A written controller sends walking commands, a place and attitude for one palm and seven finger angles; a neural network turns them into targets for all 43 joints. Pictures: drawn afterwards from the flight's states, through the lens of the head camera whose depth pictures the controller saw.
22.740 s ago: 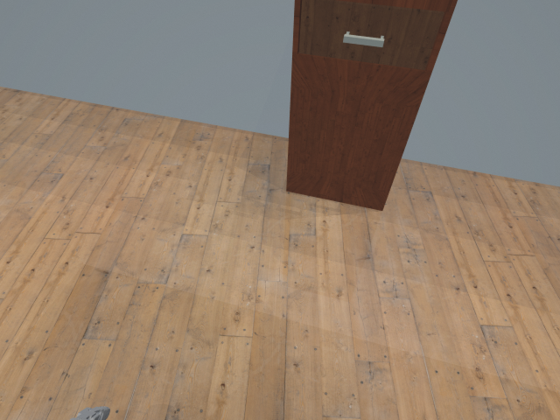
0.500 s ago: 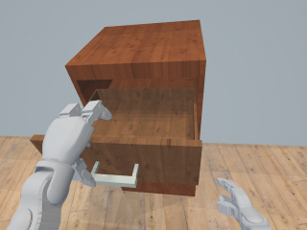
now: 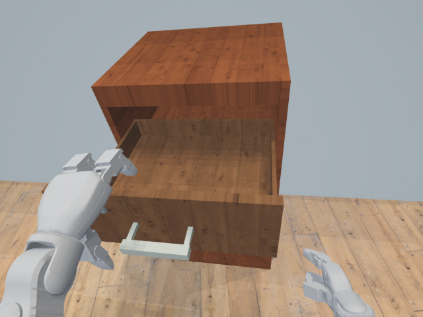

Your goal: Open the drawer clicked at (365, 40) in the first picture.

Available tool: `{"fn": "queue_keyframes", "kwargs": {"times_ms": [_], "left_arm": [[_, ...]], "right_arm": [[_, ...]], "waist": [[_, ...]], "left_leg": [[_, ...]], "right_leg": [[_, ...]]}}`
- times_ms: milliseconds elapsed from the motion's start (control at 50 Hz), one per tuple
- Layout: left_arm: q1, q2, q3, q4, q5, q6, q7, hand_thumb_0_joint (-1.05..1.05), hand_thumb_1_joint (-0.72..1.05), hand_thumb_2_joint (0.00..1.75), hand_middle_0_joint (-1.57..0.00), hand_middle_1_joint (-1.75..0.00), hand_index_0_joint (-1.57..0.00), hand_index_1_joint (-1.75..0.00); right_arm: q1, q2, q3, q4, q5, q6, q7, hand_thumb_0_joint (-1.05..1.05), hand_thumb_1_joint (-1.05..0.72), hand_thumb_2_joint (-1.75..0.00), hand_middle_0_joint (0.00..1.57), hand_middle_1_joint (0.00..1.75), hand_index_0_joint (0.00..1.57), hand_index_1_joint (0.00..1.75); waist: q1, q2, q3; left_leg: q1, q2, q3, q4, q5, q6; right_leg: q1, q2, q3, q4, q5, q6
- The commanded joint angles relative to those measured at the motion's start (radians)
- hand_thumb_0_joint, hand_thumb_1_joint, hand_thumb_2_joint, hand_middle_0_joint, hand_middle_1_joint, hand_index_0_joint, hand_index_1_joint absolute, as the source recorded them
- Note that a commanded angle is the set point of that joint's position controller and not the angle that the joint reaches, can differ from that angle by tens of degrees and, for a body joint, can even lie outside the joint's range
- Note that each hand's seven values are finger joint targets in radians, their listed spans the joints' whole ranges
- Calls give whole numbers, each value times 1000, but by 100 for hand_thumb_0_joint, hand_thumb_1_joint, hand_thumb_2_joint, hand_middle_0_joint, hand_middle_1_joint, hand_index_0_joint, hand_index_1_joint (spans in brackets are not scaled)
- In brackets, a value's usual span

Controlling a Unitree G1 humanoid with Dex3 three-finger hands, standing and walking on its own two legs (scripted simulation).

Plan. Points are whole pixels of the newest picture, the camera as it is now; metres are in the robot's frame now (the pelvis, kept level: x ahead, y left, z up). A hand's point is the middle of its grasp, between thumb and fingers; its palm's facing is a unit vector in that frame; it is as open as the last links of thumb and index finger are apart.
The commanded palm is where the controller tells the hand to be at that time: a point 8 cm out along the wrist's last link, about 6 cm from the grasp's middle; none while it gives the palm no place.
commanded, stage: draw the hand back to the body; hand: left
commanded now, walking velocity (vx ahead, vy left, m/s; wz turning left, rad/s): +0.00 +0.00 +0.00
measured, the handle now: (158, 239) +0.24 +0.15 +0.04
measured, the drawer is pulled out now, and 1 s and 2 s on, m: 0.30 0.30 0.30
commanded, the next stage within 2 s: step back with the hand held close in 1.20 s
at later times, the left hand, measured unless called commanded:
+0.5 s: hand (80, 193) +0.20 +0.20 +0.23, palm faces +0.38 -0.87 -0.30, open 12.9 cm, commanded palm +0.15 +0.25 +0.23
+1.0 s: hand (60, 192) +0.21 +0.25 +0.22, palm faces +0.47 -0.79 -0.39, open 8.7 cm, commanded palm +0.15 +0.29 +0.23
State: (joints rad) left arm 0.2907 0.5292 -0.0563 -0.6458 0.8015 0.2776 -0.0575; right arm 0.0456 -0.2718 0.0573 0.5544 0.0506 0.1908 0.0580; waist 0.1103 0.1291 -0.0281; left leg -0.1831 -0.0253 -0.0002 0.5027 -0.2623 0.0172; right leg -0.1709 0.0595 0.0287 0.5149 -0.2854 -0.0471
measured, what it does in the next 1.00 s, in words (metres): stands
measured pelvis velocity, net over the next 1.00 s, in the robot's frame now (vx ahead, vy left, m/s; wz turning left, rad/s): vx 0.03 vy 0.00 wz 0.03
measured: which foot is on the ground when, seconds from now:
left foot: down 0.00-1.00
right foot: down 0.00-1.00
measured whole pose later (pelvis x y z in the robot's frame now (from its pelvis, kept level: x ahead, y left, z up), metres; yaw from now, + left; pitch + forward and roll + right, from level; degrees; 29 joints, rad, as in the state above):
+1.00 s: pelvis +0.03 +0.00 +0.00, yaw +2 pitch -2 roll +0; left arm 0.49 0.38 0.37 -0.60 -0.10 -0.11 0.11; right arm 0.16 -0.21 0.02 0.61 0.04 -0.08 -0.06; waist 0.06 0.06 -0.02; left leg -0.16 -0.03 -0.03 0.50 -0.30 0.02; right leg -0.12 0.06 0.00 0.46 -0.31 -0.05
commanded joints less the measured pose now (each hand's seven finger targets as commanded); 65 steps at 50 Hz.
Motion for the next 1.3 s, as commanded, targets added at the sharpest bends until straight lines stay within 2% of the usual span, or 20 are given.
{"fn": "queue_keyframes", "kwargs": {"times_ms": [0,40,100,140,180,200,220,240,260,280,340,360,460,600,740,820,860,880,980,1280], "left_arm": [[-128,179,164,-152,31,-26,34,0,-50,30,-30,-120,-30,-120],[-202,236,215,-196,3,-30,34,0,-50,30,-30,-120,-30,-120],[-127,204,190,-148,13,-38,17,0,-50,30,-30,-120,-30,-120],[-136,271,265,-176,-26,-41,16,0,-50,30,-30,-120,-30,-120],[-71,235,240,-150,-13,-49,8,0,-50,30,-30,-120,-30,-120],[-161,-167,225,-293,-759,-211,53,0,-47,32,-30,-118,-30,-118],[7,-26,329,-160,-780,-278,97,0,-43,33,-29,-115,-29,-115],[121,25,442,-170,-855,-308,123,0,-40,34,-29,-113,-29,-113],[66,-34,387,-267,-867,-353,131,0,-36,36,-29,-111,-29,-111],[34,-9,407,-308,-873,-383,145,0,-32,37,-29,-109,-29,-109],[8,17,446,-271,-879,-421,179,0,-22,42,-28,-102,-28,-102],[4,-45,393,-261,-876,-433,177,0,-18,43,-28,-100,-28,-100],[55,-63,390,-218,-884,-454,174,0,-1,51,-26,-88,-26,-88],[130,-13,467,-226,-894,-465,179,0,23,62,-25,-73,-25,-73],[139,20,526,-202,-905,-463,181,0,48,72,-23,-57,-23,-57],[140,19,540,-150,-908,-455,180,0,62,78,-22,-48,-22,-48],[122,36,557,-161,-909,-458,183,0,69,81,-22,-43,-22,-43],[134,36,562,-132,-911,-454,185,0,73,82,-21,-41,-21,-41],[127,20,527,-165,-906,-453,183,0,90,90,-20,-30,-20,-30],[128,24,539,-135,-908,-458,185,0,90,90,-20,-30,-20,-30]], "right_arm": [[-230,-68,-24,-189,-2,-51,-10,0,-90,-90,20,30,20,30],[-260,-80,-24,-197,12,-61,-21,0,-90,-90,20,30,20,30],[-222,-73,-25,-193,-2,-58,-24,0,-90,-90,20,30,20,30],[-243,-88,-24,-203,13,-64,-35,0,-90,-90,20,30,20,30],[-220,-76,-22,-203,0,-60,-35,0,-90,-90,20,30,20,30],[-151,26,-27,-272,3,-155,-56,0,-90,-90,20,30,20,30],[-108,-11,-26,-220,-14,-215,-76,0,-90,-90,20,30,20,30],[-102,-36,-32,-188,-18,-236,-96,0,-90,-90,20,30,20,30],[-79,-14,-22,-192,-23,-257,-101,0,-90,-90,20,30,20,30],[-63,-17,-27,-187,-24,-278,-109,0,-90,-90,20,30,20,30],[-34,-24,-29,-150,-35,-319,-124,0,-90,-90,20,30,20,30],[-28,-10,-24,-148,-38,-329,-122,0,-90,-90,20,30,20,30],[-21,-31,-39,-127,-39,-349,-119,0,-90,-90,20,30,20,30],[-18,-38,-53,-113,-31,-348,-115,0,-90,-90,20,30,20,30],[-14,-42,-66,-105,-19,-336,-119,0,-90,-90,20,30,20,30],[-10,-39,-69,-106,-15,-320,-122,0,-90,-90,20,30,20,30],[-13,-41,-69,-105,-14,-320,-123,0,-90,-90,20,30,20,30],[-12,-39,-67,-102,-14,-318,-124,0,-90,-90,20,30,20,30],[-13,-42,-66,-107,-15,-325,-118,0,-90,-90,20,30,20,30],[-20,-38,-65,-106,-13,-321,-119,0,-90,-90,20,30,20,30]], "waist": [[-1,-115,-87],[-14,-46,-99],[0,-100,-102],[-9,-67,-118],[-2,-103,-111],[-86,-222,-13],[-66,-282,-9],[-47,-256,1],[-55,-180,-80],[-55,-126,-83],[-55,-8,-29],[-59,6,-16],[-56,-58,-28],[-49,-85,-82],[-54,-53,-84],[-58,-105,-57],[-57,-50,-69],[-55,-70,-59],[-59,-65,-74],[-58,-64,-47]], "left_leg": [[17,17,0,-43,191,12],[26,24,-5,-48,167,13],[23,17,-9,-50,203,13],[25,24,-8,-48,189,13],[15,19,-5,-45,218,12],[94,33,-16,-33,136,40],[96,54,-22,-38,96,34],[72,60,-21,-51,86,25],[94,49,-18,-61,119,24],[105,55,-16,-59,145,16],[91,49,-18,-63,131,6],[84,47,-22,-72,125,5],[78,58,-34,-78,185,8],[83,62,-29,-57,298,4],[85,65,-27,-47,316,-3],[75,64,-23,-49,278,0],[77,62,-22,-49,273,-1],[72,60,-24,-48,274,0],[83,61,-29,-44,295,1],[59,54,-27,-43,211,4]], "right_leg": [[-15,-56,51,-114,127,30],[-9,-51,52,-112,126,26],[-1,-57,33,-107,149,30],[16,-53,37,-104,170,31],[13,-61,26,-98,184,34],[-39,-39,-28,-139,179,19],[-49,-43,-17,-136,137,22],[-47,-51,-10,-158,124,24],[9,-69,-26,-142,148,25],[0,-73,-23,-137,163,24],[-14,-70,-10,-152,151,11],[-14,-74,-24,-150,131,10],[17,-74,-35,-137,186,12],[51,-77,-35,-113,310,14],[35,-75,-37,-106,327,15],[10,-72,-38,-114,302,22],[17,-77,-34,-113,303,19],[15,-75,-38,-113,303,19],[14,-77,-42,-104,317,22],[-5,-80,-34,-121,255,24]]}}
